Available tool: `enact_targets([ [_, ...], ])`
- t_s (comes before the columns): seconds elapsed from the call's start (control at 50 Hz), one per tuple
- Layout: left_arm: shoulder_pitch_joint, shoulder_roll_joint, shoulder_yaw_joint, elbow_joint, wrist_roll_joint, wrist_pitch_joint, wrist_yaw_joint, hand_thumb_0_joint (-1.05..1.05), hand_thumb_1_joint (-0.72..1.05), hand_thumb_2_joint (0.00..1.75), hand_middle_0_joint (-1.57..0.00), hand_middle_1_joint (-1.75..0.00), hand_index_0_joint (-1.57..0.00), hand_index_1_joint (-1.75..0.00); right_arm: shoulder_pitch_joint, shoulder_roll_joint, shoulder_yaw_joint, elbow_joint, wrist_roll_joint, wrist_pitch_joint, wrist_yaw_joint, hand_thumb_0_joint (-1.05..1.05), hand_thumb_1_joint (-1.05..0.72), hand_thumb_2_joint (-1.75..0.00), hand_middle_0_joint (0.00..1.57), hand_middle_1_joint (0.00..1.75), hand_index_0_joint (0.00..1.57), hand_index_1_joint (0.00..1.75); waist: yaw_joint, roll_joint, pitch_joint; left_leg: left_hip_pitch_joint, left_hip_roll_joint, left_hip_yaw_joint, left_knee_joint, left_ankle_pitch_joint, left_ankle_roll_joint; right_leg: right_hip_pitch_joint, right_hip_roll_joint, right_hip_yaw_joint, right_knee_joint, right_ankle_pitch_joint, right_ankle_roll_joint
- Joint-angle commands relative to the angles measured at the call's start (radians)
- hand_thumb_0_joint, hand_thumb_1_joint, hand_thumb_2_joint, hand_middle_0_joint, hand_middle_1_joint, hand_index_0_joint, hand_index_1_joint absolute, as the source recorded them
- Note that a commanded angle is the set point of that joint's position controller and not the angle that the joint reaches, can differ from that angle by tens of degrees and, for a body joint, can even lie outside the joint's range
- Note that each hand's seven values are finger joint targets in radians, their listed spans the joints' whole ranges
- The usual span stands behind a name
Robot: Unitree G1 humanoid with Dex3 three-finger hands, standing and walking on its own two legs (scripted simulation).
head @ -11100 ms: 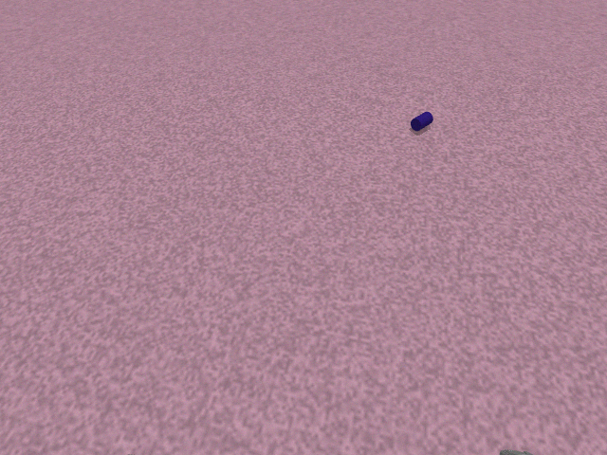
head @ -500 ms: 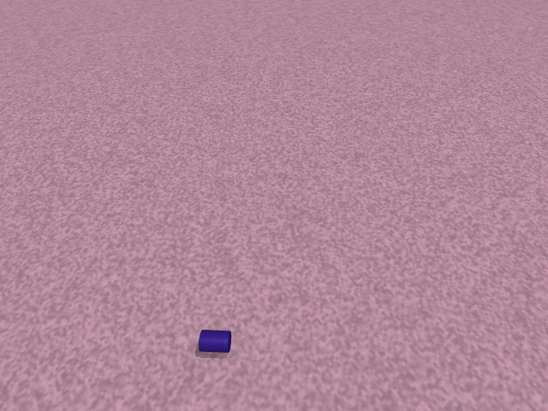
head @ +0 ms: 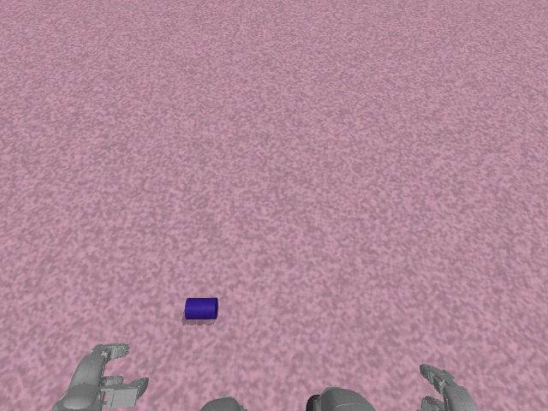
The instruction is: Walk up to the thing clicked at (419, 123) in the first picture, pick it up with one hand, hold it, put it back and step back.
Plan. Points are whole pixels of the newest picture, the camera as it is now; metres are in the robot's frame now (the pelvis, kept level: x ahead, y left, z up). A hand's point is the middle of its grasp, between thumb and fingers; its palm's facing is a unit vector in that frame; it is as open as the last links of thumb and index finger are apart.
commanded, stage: rise first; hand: left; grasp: from above
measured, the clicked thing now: (201, 308) +0.44 +0.25 -0.72
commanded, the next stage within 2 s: none
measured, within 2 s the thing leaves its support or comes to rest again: neither
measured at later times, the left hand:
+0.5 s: hand out of the picture +0.12 +0.27 -0.21, palm faces -0.14 -0.88 -0.44, open 14.0 cm
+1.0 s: hand (150, 363) +0.23 +0.30 -0.39, palm faces -0.46 -0.50 -0.73, open 13.5 cm
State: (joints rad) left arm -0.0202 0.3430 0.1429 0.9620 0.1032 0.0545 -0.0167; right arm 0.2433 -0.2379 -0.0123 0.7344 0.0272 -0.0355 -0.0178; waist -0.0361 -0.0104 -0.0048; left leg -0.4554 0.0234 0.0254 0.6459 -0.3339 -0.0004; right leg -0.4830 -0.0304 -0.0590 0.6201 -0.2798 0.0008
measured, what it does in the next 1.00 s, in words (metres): lowers itself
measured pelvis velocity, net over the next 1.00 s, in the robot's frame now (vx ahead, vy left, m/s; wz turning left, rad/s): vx -0.06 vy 0.00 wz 0.00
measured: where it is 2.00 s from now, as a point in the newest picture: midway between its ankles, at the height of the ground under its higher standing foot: outside the picture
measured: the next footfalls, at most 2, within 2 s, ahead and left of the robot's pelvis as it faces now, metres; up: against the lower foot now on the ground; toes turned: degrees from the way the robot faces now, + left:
none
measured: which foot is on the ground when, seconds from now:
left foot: down 0.00-1.00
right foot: down 0.00-1.00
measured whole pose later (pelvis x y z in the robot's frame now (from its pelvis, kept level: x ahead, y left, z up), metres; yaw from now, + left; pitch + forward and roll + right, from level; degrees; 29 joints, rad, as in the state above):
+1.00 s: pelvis -0.06 +0.00 -0.25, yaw +0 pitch +34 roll -2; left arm -0.26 0.51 0.14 0.77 0.67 -0.14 0.05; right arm 0.09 -0.31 -0.06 0.65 -0.01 -0.20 0.04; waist -0.03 0.01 -0.17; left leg -1.74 0.02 -0.02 1.86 -0.71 0.01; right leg -1.76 -0.07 -0.05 1.81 -0.64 -0.01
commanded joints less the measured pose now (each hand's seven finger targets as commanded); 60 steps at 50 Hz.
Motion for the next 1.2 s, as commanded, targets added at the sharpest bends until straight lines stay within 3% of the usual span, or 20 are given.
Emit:
enact_targets([
  [0.0, 0.062, 0.161, 0.036, -0.128, 0.037, 0.055, 0.014, 0.0, -0.48, 0.94, -0.17, -0.98, -0.15, -0.99, -0.013, -0.174, -0.065, -0.165, 0.004, -0.048, -0.01, 0.0, -0.89, -0.9, 0.2, 0.3, 0.2, 0.3, 0.027, 0.019, -0.21, -0.042, -0.034, -0.011, 0.033, 0.217, 0.003, 0.056, 0.03, 0.009, 0.037, 0.15, -0.027],
  [0.04, 0.063, 0.179, 0.067, -0.17, 0.044, 0.057, 0.027, 0.0, -0.53, 0.96, -0.16, -0.99, -0.14, -1.01, -0.002, -0.168, -0.069, -0.179, 0.001, -0.063, -0.007, 0.0, -0.89, -0.9, 0.2, 0.3, 0.2, 0.3, 0.026, 0.008, -0.212, -0.105, -0.033, -0.012, 0.083, 0.161, 0.007, 0.003, 0.029, 0.009, 0.078, 0.098, -0.024],
  [0.12, 0.122, 0.194, 0.086, -0.288, 0.066, 0.054, 0.029, 0.0, -0.55, 0.97, -0.12, -1.04, -0.11, -1.05, 0.008, -0.171, -0.078, -0.214, -0.005, -0.092, -0.011, 0.0, -0.89, -0.9, 0.2, 0.3, 0.2, 0.3, 0.02, 0.063, -0.285, -0.14, -0.018, -0.027, 0.163, 0.182, -0.001, -0.079, 0.031, 0.01, 0.189, 0.1, -0.029],
  [0.18, 0.155, 0.196, 0.086, -0.401, 0.083, 0.066, 0.03, 0.0, -0.57, 0.99, -0.11, -1.05, -0.1, -1.07, 0.013, -0.166, -0.084, -0.237, -0.008, -0.106, -0.019, 0.0, -0.88, -0.9, 0.2, 0.3, 0.2, 0.3, 0.017, 0.07, -0.337, -0.16, -0.015, -0.033, 0.208, 0.187, 0.001, -0.116, 0.027, 0.017, 0.235, 0.106, -0.028],
  [0.2, 0.136, 0.16, 0.044, -0.464, 0.078, 0.069, 0.023, 0.0, -0.58, 1.0, -0.11, -1.05, -0.09, -1.07, 0.003, -0.162, -0.08, -0.247, -0.01, -0.112, -0.02, 0.0, -0.88, -0.9, 0.2, 0.3, 0.2, 0.3, 0.008, 0.093, -0.327, -0.167, -0.012, -0.038, 0.215, 0.18, -0.004, -0.142, 0.027, 0.017, 0.25, 0.09, -0.029],
  [0.22, 0.19, 0.184, 0.078, -0.451, 0.085, 0.082, 0.026, 0.0, -0.59, 1.0, -0.11, -1.06, -0.09, -1.07, 0.007, -0.169, -0.085, -0.244, -0.012, -0.115, -0.022, 0.0, -0.88, -0.9, 0.2, 0.3, 0.2, 0.3, 0.015, 0.095, -0.345, -0.163, -0.007, -0.043, 0.226, 0.198, -0.006, -0.153, 0.03, 0.014, 0.265, 0.094, -0.031],
  [0.24, 0.171, 0.153, 0.04, -0.508, 0.084, 0.087, 0.022, 0.0, -0.58, 1.0, -0.11, -1.05, -0.09, -1.07, -0.002, -0.161, -0.081, -0.256, -0.011, -0.122, -0.024, 0.0, -0.88, -0.9, 0.2, 0.3, 0.2, 0.3, 0.003, 0.083, -0.33, -0.18, -0.009, -0.043, 0.239, 0.177, -0.003, -0.174, 0.03, 0.015, 0.269, 0.08, -0.028],
  [0.26, 0.221, 0.177, 0.068, -0.476, 0.089, 0.1, 0.024, 0.0, -0.59, 1.01, -0.1, -1.05, -0.08, -1.07, 0.01, -0.167, -0.084, -0.247, -0.012, -0.125, -0.025, 0.0, -0.87, -0.89, 0.2, 0.3, 0.2, 0.3, 0.003, 0.073, -0.341, -0.191, -0.006, -0.045, 0.255, 0.193, -0.002, -0.17, 0.029, 0.013, 0.281, 0.093, -0.027],
  [0.28, 0.214, 0.155, 0.044, -0.518, 0.091, 0.105, 0.024, 0.0, -0.57, 0.99, -0.11, -1.06, -0.1, -1.07, -0.002, -0.163, -0.082, -0.26, -0.013, -0.131, -0.025, 0.0, -0.89, -0.9, 0.2, 0.3, 0.2, 0.3, -0.002, 0.065, -0.337, -0.209, -0.007, -0.046, 0.267, 0.193, -0.002, -0.184, 0.029, 0.013, 0.293, 0.093, -0.027],
  [0.44, 0.306, 0.166, 0.058, -0.616, 0.121, 0.145, 0.025, 0.0, -0.54, 0.93, -0.16, -1.02, -0.15, -1.02, -0.028, -0.156, -0.075, -0.297, -0.017, -0.162, -0.024, 0.0, -0.92, -0.91, 0.2, 0.3, 0.2, 0.3, 0.01, 0.088, -0.347, -0.31, -0.005, -0.069, 0.331, 0.088, -0.003, -0.298, 0.029, 0.011, 0.381, 0.001, -0.028],
  [0.5, 0.276, 0.182, 0.059, -0.622, 0.139, 0.143, 0.03, 0.0, -0.52, 0.91, -0.17, -1.0, -0.17, -1.0, -0.027, -0.155, -0.071, -0.294, -0.018, -0.175, -0.025, 0.0, -0.93, -0.91, 0.2, 0.3, 0.2, 0.3, -0.005, 0.08, -0.345, -0.368, -0.01, -0.062, 0.39, 0.07, 0.002, -0.346, 0.027, 0.014, 0.418, -0.005, -0.026],
  [0.58, 0.144, 0.204, 0.048, -0.577, 0.201, 0.089, 0.031, 0.0, -0.5, 0.89, -0.18, -1.0, -0.18, -1.0, -0.048, -0.162, -0.071, -0.291, -0.02, -0.196, -0.022, 0.0, -0.91, -0.9, 0.2, 0.3, 0.2, 0.3, -0.024, 0.071, -0.351, -0.495, -0.017, -0.056, 0.503, -0.007, 0.01, -0.486, 0.024, 0.024, 0.52, -0.068, -0.028],
  [0.66, 0.031, 0.235, 0.042, -0.508, 0.283, -0.003, 0.031, 0.0, -0.46, 0.89, -0.2, -0.98, -0.2, -0.98, -0.072, -0.177, -0.079, -0.274, -0.02, -0.225, -0.005, 0.0, -0.89, -0.9, 0.2, 0.3, 0.2, 0.3, -0.01, 0.081, -0.407, -0.636, -0.029, -0.052, 0.619, -0.095, 0.011, -0.621, 0.018, 0.039, 0.642, -0.134, -0.028],
  [0.72, -0.021, 0.254, 0.03, -0.428, 0.363, -0.071, 0.028, 0.0, -0.45, 0.88, -0.21, -0.97, -0.21, -0.97, -0.074, -0.198, -0.084, -0.243, -0.018, -0.236, 0.007, 0.0, -0.9, -0.9, 0.2, 0.3, 0.2, 0.3, 0.001, 0.104, -0.48, -0.695, -0.027, -0.074, 0.694, -0.08, -0.001, -0.731, 0.015, 0.037, 0.766, -0.125, -0.033],
  [0.78, -0.115, 0.323, 0.057, -0.418, 0.429, -0.129, 0.046, 0.0, -0.44, 0.89, -0.2, -0.97, -0.2, -0.97, -0.069, -0.215, -0.095, -0.221, -0.018, -0.235, 0.017, 0.0, -0.89, -0.9, 0.2, 0.3, 0.2, 0.3, 0.002, 0.115, -0.575, -0.766, -0.032, -0.07, 0.791, -0.053, 0.001, -0.803, 0.012, 0.042, 0.854, -0.099, -0.034],
  [0.82, -0.142, 0.375, 0.092, -0.39, 0.477, -0.159, 0.065, 0.0, -0.47, 0.9, -0.2, -0.98, -0.2, -0.98, -0.069, -0.224, -0.098, -0.206, -0.015, -0.228, 0.023, 0.0, -0.92, -0.91, 0.2, 0.3, 0.2, 0.3, 0.023, 0.123, -0.622, -0.813, -0.036, -0.067, 0.851, -0.019, 0.003, -0.848, 0.01, 0.042, 0.914, -0.076, -0.037],
  [0.88, -0.23, 0.402, 0.094, -0.32, 0.539, -0.193, 0.081, 0.0, -0.49, 0.92, -0.17, -0.99, -0.17, -0.99, -0.06, -0.23, -0.107, -0.176, -0.018, -0.21, 0.036, 0.0, -0.92, -0.91, 0.2, 0.3, 0.2, 0.3, 0.026, 0.102, -0.659, -0.893, -0.04, -0.064, 0.928, -0.025, 0.009, -0.91, 0.007, 0.038, 0.976, -0.083, -0.037],
  [1.02, -0.531, 0.538, 0.113, -0.238, 0.683, -0.279, 0.117, 0.0, -0.46, 0.93, -0.16, -0.95, -0.16, -0.96, -0.006, -0.242, -0.124, -0.126, -0.033, -0.173, 0.054, 0.0, -0.9, -0.9, 0.2, 0.3, 0.2, 0.3, 0.004, 0.064, -0.809, -1.079, -0.048, -0.025, 1.109, -0.116, 0.03, -0.943, 0.004, 0.04, 1.073, -0.138, -0.025],
  [1.14, -0.706, 0.593, 0.1, -0.136, 0.781, -0.317, 0.14, 0.0, -0.48, 0.97, -0.1, -1.02, -0.11, -1.01, 0.034, -0.257, -0.121, -0.085, -0.048, -0.131, 0.066, 0.0, -0.89, -0.9, 0.2, 0.3, 0.2, 0.3, -0.02, 0.106, -0.837, -1.112, -0.044, -0.038, 1.18, -0.146, 0.031, -1.067, 0.001, 0.014, 1.153, -0.178, -0.027],
  [1.18, -0.751, 0.625, 0.102, -0.087, 0.808, -0.327, 0.15, 0.0, -0.5, 0.98, -0.1, -1.01, -0.11, -1.0, 0.035, -0.257, -0.117, -0.087, -0.052, -0.117, 0.069, 0.0, -0.9, -0.9, 0.2, 0.3, 0.2, 0.3, -0.03, 0.081, -0.809, -1.184, -0.047, -0.034, 1.198, -0.214, 0.038, -1.08, 0.005, 0.007, 1.16, -0.237, -0.024],
])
